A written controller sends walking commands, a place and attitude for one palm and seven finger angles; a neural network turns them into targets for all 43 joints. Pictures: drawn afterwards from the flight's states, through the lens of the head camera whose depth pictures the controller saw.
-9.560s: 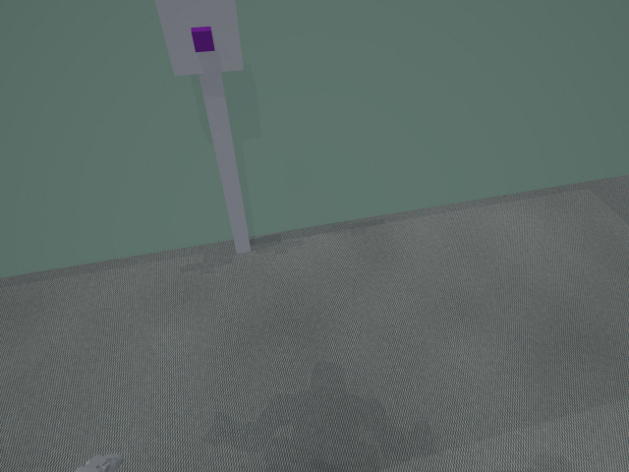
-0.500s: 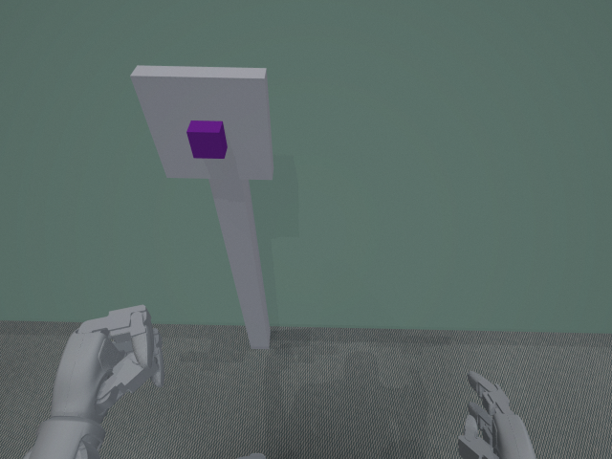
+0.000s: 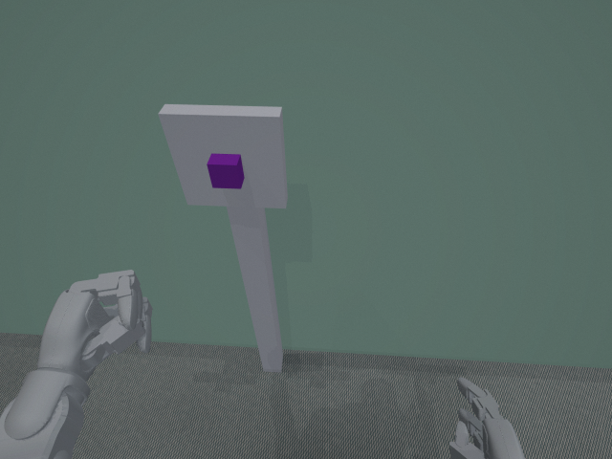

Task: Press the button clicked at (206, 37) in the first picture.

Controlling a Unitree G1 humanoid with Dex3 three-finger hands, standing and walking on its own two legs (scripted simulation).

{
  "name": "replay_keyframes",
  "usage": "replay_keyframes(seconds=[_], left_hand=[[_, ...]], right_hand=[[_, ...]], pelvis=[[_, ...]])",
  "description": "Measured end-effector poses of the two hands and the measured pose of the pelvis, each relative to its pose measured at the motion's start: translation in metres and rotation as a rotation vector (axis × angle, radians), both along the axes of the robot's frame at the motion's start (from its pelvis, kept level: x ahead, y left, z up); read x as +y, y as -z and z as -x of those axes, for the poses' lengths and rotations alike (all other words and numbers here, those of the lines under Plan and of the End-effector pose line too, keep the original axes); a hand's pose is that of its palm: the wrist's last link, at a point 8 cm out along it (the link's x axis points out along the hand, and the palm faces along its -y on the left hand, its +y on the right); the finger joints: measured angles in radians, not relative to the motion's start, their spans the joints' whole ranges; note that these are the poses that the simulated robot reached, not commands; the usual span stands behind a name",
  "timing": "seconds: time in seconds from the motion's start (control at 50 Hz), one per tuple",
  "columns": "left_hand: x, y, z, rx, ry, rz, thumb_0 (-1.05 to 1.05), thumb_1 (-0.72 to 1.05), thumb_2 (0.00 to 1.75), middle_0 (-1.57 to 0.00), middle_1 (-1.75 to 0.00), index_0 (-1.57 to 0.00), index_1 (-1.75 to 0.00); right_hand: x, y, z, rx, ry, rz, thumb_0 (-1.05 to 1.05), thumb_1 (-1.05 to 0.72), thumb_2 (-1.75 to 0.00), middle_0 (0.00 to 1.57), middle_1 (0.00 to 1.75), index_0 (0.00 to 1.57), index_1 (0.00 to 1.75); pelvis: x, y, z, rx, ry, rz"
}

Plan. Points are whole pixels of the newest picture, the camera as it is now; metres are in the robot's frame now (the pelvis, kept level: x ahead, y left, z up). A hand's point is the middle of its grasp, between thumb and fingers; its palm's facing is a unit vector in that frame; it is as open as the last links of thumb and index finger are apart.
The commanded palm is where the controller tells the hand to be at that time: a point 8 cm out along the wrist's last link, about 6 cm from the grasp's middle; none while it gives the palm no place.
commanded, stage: raise the hand and make a fist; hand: left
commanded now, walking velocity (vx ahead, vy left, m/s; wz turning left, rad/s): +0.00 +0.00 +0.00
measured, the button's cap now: (226, 170) +0.51 +0.18 +0.12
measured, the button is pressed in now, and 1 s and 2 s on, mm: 0 0 0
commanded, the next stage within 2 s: aim a knuckle at the button in 0.38 s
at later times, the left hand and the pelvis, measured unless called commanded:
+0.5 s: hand (148, 334) +0.22 +0.20 +0.12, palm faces +0.06 -1.00 -0.07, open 3.1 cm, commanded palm +0.20 +0.25 +0.12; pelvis -0.01 -0.01 +0.00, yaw +0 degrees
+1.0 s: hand (186, 279) +0.30 +0.18 +0.11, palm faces +0.05 -1.00 -0.03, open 3.1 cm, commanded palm +0.28 +0.23 +0.10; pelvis -0.01 -0.01 +0.00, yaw -2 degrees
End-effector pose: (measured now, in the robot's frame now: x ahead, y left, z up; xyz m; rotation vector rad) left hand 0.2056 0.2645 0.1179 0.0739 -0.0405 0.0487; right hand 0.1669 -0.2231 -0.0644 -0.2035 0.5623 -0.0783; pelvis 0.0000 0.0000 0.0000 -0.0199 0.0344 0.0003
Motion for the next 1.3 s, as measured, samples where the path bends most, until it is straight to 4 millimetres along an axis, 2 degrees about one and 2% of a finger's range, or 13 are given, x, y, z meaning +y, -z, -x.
replay_keyframes(seconds=[0.1, 0.22, 0.5, 0.58, 0.72, 0.88, 1.04, 1.3], left_hand=[[-0.001, -0.002, -0.004, 0.011, 0.001, 0.015, 0.01, 0.9, 0.9, -1.3, -1.5, -1.3, -1.5], [-0.011, 0.002, 0.001, 0.027, 0.005, 0.018, 0.01, 0.9, 0.9, -1.3, -1.5, -1.3, -1.5], [-0.016, -0.001, 0.012, 0.002, -0.009, 0.008, 0.02, 0.9, 0.9, -1.3, -1.5, -1.31, -1.5], [-0.015, 0.0, 0.01, 0.0, -0.013, 0.014, 0.02, 0.9, 0.9, -1.3, -1.5, -1.31, -1.5], [-0.022, 0.004, -0.018, -0.002, 0.006, 0.026, 0.02, 0.9, 0.9, -1.3, -1.5, -1.31, -1.5], [-0.032, 0.006, -0.053, 0.006, 0.024, 0.038, 0.02, 0.9, 0.9, -1.3, -1.5, -1.31, -1.5], [-0.029, 0.011, -0.075, 0.009, 0.003, 0.04, 0.02, 0.9, 0.9, -1.3, -1.5, -1.3, -1.5], [-0.047, 0.018, -0.117, 0.015, 0.023, 0.05, 0.02, 0.9, 0.9, -1.3, -1.5, -1.31, -1.5]], right_hand=[[-0.009, -0.003, 0.005, -0.005, 0.022, 0.006, 0.02, -0.9, -0.9, 0.21, 0.3, 0.2, 0.3], [-0.016, -0.007, 0.008, -0.019, 0.034, 0.01, 0.02, -0.9, -0.9, 0.21, 0.3, 0.2, 0.3], [-0.016, -0.004, 0.014, -0.023, 0.021, -0.01, 0.02, -0.9, -0.9, 0.21, 0.3, 0.2, 0.3], [-0.016, -0.003, 0.015, -0.021, 0.019, -0.007, 0.02, -0.9, -0.9, 0.21, 0.3, 0.2, 0.3], [-0.019, 0.001, 0.02, 0.002, 0.029, 0.006, 0.02, -0.9, -0.9, 0.21, 0.3, 0.2, 0.3], [-0.023, 0.004, 0.031, 0.041, 0.068, 0.004, 0.02, -0.9, -0.9, 0.21, 0.3, 0.2, 0.3], [-0.028, 0.012, 0.042, 0.112, 0.096, 0.013, 0.02, -0.9, -0.9, 0.21, 0.3, 0.2, 0.3], [-0.026, 0.023, 0.055, 0.206, 0.121, 0.011, 0.02, -0.9, -0.9, 0.21, 0.3, 0.2, 0.3]], pelvis=[[-0.003, -0.003, 0.001, -0.009, 0.005, -0.004], [-0.006, -0.004, 0.004, -0.018, 0.009, -0.008], [-0.012, -0.005, 0.011, -0.032, 0.006, -0.011], [-0.013, -0.004, 0.014, -0.035, 0.002, -0.01], [-0.012, -0.004, 0.019, -0.033, 0.0, -0.011], [-0.011, -0.005, 0.016, -0.017, 0.022, -0.018], [-0.008, -0.004, 0.012, -0.002, 0.029, -0.017], [-0.004, -0.002, 0.01, 0.028, 0.035, -0.017]])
